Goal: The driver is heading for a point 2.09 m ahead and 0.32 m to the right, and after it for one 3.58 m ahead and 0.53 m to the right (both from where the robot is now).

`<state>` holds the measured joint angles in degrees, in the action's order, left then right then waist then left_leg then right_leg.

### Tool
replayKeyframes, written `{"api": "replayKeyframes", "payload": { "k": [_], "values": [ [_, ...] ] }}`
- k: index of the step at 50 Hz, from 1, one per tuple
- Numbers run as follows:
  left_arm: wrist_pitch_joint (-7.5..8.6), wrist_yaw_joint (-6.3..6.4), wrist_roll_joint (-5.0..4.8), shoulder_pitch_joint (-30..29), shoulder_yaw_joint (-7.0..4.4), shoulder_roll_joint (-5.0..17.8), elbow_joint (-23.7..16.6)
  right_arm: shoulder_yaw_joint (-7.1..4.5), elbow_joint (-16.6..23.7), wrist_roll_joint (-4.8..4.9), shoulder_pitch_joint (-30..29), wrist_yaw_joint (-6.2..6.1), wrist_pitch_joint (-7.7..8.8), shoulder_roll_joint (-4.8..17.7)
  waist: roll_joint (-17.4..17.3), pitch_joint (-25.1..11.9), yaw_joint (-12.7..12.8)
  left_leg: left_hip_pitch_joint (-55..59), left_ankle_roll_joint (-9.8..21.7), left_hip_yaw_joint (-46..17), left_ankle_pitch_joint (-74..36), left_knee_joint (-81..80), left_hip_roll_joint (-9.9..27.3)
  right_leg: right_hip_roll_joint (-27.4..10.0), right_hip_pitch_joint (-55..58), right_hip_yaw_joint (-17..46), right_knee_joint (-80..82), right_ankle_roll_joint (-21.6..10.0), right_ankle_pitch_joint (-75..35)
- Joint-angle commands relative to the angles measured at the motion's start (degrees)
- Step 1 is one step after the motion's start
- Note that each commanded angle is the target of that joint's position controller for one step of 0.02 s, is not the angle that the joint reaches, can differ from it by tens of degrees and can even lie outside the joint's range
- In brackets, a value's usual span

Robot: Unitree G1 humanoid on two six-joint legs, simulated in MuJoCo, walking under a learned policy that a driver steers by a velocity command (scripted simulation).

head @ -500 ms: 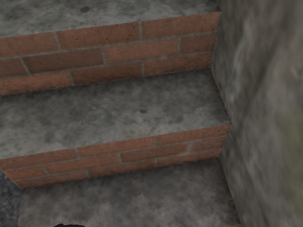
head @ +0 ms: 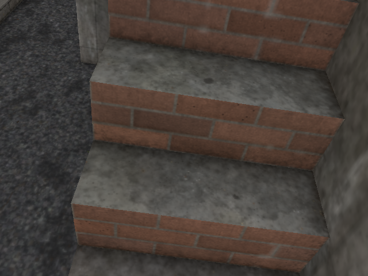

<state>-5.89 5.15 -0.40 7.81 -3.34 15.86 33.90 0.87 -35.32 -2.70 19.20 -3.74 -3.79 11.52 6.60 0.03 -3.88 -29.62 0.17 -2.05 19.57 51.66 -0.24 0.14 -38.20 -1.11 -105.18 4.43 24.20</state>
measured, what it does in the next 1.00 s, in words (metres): goes down, turning right: right foot 0.21 m lower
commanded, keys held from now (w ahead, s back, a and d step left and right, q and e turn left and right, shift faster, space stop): w+q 0.06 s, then w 0.02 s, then w+e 0.92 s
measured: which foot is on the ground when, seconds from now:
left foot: down 0.00-1.00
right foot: up 0.00-0.24, down 0.26-1.00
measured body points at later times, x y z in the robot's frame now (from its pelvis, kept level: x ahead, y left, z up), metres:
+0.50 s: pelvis -0.05 +0.02 -0.14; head -0.05 +0.03 +0.31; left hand -0.04 +0.25 -0.30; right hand +0.16 -0.14 -0.19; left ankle +0.06 +0.13 -0.69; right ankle -0.15 -0.07 -0.90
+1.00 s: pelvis -0.05 +0.05 -0.14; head +0.00 +0.04 +0.31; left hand +0.11 +0.28 -0.28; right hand +0.10 -0.20 -0.18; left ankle +0.05 +0.13 -0.70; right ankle -0.15 -0.06 -0.90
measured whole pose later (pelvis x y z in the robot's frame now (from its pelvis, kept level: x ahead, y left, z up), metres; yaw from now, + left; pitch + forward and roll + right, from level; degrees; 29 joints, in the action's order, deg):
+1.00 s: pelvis -0.05 +0.05 -0.14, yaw -16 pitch +3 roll +8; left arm -3.6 -2.8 -1.9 13.7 -2.9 17.8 51.4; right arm 3.5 -24.2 -1.0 6.7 -5.1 5.1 2.1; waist 9.8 0.7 -7.0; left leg -51.1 3.0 16.5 50.9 86.9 4.1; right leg -10.5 -5.6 3.3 -15.3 -7.2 12.1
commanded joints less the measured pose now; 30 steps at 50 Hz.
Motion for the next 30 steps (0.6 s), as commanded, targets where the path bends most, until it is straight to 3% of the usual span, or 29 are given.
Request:
{"api": "replayKeyframes", "payload": {
  "k": [1,2,3,4,6,7,8,9,10,11,12,13,14,15,16,17,18,19,20,21,22,23,24,25,26,28,29,30],
  "values": [
    [2.94,-3.77,3.05,16.94,0.12,3.64,-2.75,-0.72,12.94,2.52,-17.25,-1.94,6.03,7.05,-15.74,-5.37,13.54,-13.34,3.64,-19.27,14.15,-21.30,6.13,6.63,10.90,0.19,-9.51,-0.82,-18.03],
    [3.40,-4.53,2.77,21.75,-0.32,5.30,-1.08,-0.85,14.26,3.41,-19.79,-1.64,7.76,7.17,-18.75,-7.52,15.37,-13.01,3.18,-19.08,12.88,-21.25,6.53,5.79,16.59,-0.32,-4.61,-2.37,-20.56],
    [3.57,-4.67,3.07,23.41,-0.29,6.43,-0.39,-0.87,13.67,3.67,-19.00,-1.31,8.62,6.57,-18.34,-9.61,15.37,-10.29,3.07,-18.12,9.39,-19.80,6.24,5.58,19.84,-0.70,2.91,-4.02,-21.47],
    [3.91,-4.67,2.98,22.94,0.14,5.46,-0.10,-1.32,13.31,3.95,-17.11,-1.02,9.29,6.08,-16.67,-9.77,14.95,-4.10,3.58,-18.92,7.58,-16.02,6.96,1.68,18.24,3.28,19.06,-6.82,-20.33],
    [4.32,-6.37,4.35,16.02,1.92,2.34,1.43,-1.83,13.22,4.32,-12.18,-0.53,8.96,3.59,-11.89,-6.13,9.16,3.73,3.43,-18.62,5.23,-8.55,7.11,-4.21,15.03,6.60,50.72,-11.04,-17.54],
    [3.92,-7.57,4.91,8.29,2.67,1.14,1.52,-2.10,12.48,5.90,-7.16,-0.96,7.82,3.24,-7.73,-3.00,3.87,2.30,3.48,-16.46,10.01,-6.16,5.46,-4.61,16.18,3.99,63.09,-11.33,-23.80],
    [3.45,-8.66,4.70,6.89,3.41,-0.80,3.04,-2.00,11.79,6.46,-4.58,-1.87,6.76,2.26,-7.89,-1.16,1.47,2.92,3.39,-13.63,11.87,-3.33,3.25,-4.89,16.52,2.20,73.83,-12.32,-29.10],
    [3.22,-9.93,4.47,7.94,4.39,-2.50,5.39,-1.55,11.56,6.36,-4.28,-2.37,5.80,1.33,-6.32,-0.32,0.42,3.18,2.80,-8.95,11.92,0.75,0.16,-4.56,17.39,-0.89,85.12,-14.32,-36.77],
    [3.72,-11.29,3.28,12.05,5.07,-2.93,9.10,-0.85,13.48,5.36,-7.30,-2.42,5.91,0.08,-5.44,-1.22,1.20,2.84,1.88,-6.10,10.96,3.92,-1.50,-6.67,19.51,-0.07,93.23,-17.36,-43.38],
    [4.57,-11.74,2.69,14.84,4.89,-2.30,12.03,-0.04,12.81,3.68,-9.84,-1.42,5.90,-0.81,-3.67,-4.61,1.25,0.81,2.63,-1.23,8.99,10.87,-2.72,-4.94,23.01,-6.86,91.93,-18.74,-46.24],
    [5.81,-11.66,3.34,17.31,4.80,-1.36,15.02,1.56,14.86,3.15,-13.88,-0.60,5.66,-5.42,1.17,-5.78,1.55,-4.65,1.59,5.30,8.55,28.03,-5.65,-5.40,24.29,-7.18,87.19,-18.75,-45.92],
    [7.35,-11.05,3.40,17.74,3.94,2.13,16.40,3.14,17.64,3.49,-16.25,-0.40,5.85,-8.93,8.55,-5.92,0.51,-12.73,1.17,5.35,15.09,43.09,-5.28,-7.02,23.94,-4.22,80.79,-18.79,-53.54],
    [8.07,-10.10,2.62,11.54,4.26,2.51,14.86,3.43,18.86,4.50,-14.59,-0.43,5.45,-8.76,9.08,-3.92,-2.73,-19.94,0.07,3.11,16.47,53.42,-2.55,-8.79,21.55,0.10,82.57,-17.86,-45.69],
    [8.63,-7.72,0.26,5.81,2.45,5.39,10.31,4.81,18.06,4.60,-10.55,0.36,5.48,-9.02,13.47,0.53,-5.48,-13.92,-1.11,1.90,21.54,38.95,2.54,-14.51,13.89,7.68,90.93,-19.19,-37.11],
    [7.72,-5.49,-1.83,10.00,1.81,5.49,10.71,4.23,18.89,3.72,-16.81,1.65,6.25,-5.10,7.83,0.99,-0.62,-10.92,-2.16,6.85,29.37,28.52,1.83,-16.86,18.97,8.85,99.56,-21.54,-33.86],
    [6.58,-5.85,-0.70,16.11,3.13,2.59,14.43,3.49,19.62,3.42,-25.10,2.16,6.73,-4.98,-1.56,1.70,1.62,-17.78,-2.89,9.42,28.05,33.80,1.75,-14.22,26.45,4.87,95.54,-20.90,-42.41],
    [6.07,-5.61,-2.36,17.20,0.25,9.75,16.58,4.20,20.38,3.88,-25.62,1.28,5.92,-7.32,-2.73,-0.75,1.59,-11.37,-1.86,8.11,22.59,33.84,4.18,-18.69,21.71,10.52,103.27,-22.18,-25.59],
    [6.79,-4.91,-4.02,15.13,-3.01,15.00,13.98,4.25,19.29,6.37,-26.63,0.31,5.07,-5.41,3.72,5.69,5.11,-4.31,-0.93,3.49,15.22,25.48,6.15,-28.83,8.59,26.50,116.78,-26.98,4.66],
    [5.87,-4.57,-3.22,11.08,-1.20,12.33,13.92,1.49,17.15,5.88,-28.25,-0.43,4.76,0.62,-6.89,11.02,4.99,-10.43,-0.41,2.87,13.81,25.81,5.50,-24.61,13.80,18.88,115.76,-24.34,6.58],
    [5.15,-5.04,-1.48,12.28,0.17,9.20,16.40,1.50,15.30,5.53,-27.47,-0.22,4.57,-1.71,-7.59,11.06,3.75,-13.08,-0.64,8.23,17.20,23.82,3.61,-19.43,20.81,11.22,111.97,-22.31,-0.89],
    [4.48,-5.70,-0.77,13.65,0.49,8.43,18.86,2.72,15.04,5.19,-25.92,0.37,4.94,-5.32,-6.35,6.11,2.82,-9.95,0.49,11.13,17.37,23.04,2.52,-15.96,24.69,6.50,109.17,-21.12,-8.31],
    [4.05,-5.56,-0.78,15.41,0.19,9.09,20.47,2.95,16.05,4.44,-24.14,0.20,4.94,-6.28,-5.06,6.25,0.98,-9.71,0.49,12.08,15.68,23.75,2.09,-15.21,28.41,2.89,108.14,-20.48,-18.49],
    [3.83,-5.60,-0.94,20.32,-0.31,9.18,22.53,3.56,15.40,4.65,-22.09,0.26,5.32,-8.45,-3.32,4.61,1.44,-9.07,0.54,13.43,16.33,23.51,1.26,-14.82,29.66,1.68,107.30,-20.41,-16.99],
    [3.89,-5.81,-0.73,21.64,-0.21,7.89,23.30,3.94,16.28,5.04,-22.03,0.08,5.39,-9.50,-0.55,4.97,1.25,-7.62,0.84,12.54,18.57,23.39,1.64,-14.90,28.61,1.55,107.03,-20.05,-18.13],
    [3.80,-5.71,-0.84,20.29,-0.26,8.29,23.20,3.56,16.96,5.02,-20.43,-0.22,5.30,-9.03,3.20,5.15,-0.61,-7.62,1.60,11.62,21.84,22.95,1.75,-15.11,28.33,1.40,106.13,-19.77,-22.13],
    [3.69,-5.79,-2.63,18.28,-0.73,8.67,22.51,2.36,15.88,4.36,-17.28,-1.10,6.22,-7.24,2.57,0.44,-2.65,-2.65,1.11,12.95,24.56,21.01,0.78,-15.76,28.05,0.95,103.48,-19.37,-30.38],
    [3.71,-5.97,-3.01,18.24,-0.66,7.99,22.58,1.92,15.94,4.13,-16.50,-1.51,6.30,-7.36,2.38,-2.21,-3.37,0.51,1.03,12.50,24.19,20.85,0.63,-15.90,27.91,1.21,102.27,-18.90,-34.61],
    [3.81,-5.80,-2.43,17.92,-0.25,6.63,21.89,1.35,14.94,3.91,-14.85,-1.86,6.20,-6.91,1.63,-3.79,-3.49,1.48,0.85,10.85,24.58,19.80,1.14,-15.15,27.98,1.26,100.36,-17.89,-32.81]
  ]
}}
Velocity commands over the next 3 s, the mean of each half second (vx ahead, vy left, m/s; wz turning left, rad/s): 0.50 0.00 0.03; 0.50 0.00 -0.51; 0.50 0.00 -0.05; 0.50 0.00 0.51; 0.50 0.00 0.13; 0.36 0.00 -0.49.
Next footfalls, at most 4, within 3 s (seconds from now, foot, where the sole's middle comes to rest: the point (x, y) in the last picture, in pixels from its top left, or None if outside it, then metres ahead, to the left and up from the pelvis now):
0.26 right None -0.11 -0.08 -0.94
1.66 right None -0.06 -0.04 -0.94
1.86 left None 0.11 0.07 -0.73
2.44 right None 0.23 -0.29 -0.52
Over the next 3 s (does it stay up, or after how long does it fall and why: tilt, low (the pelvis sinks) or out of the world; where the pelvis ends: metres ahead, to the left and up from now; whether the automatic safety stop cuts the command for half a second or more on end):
stays up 0.06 -0.10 -0.04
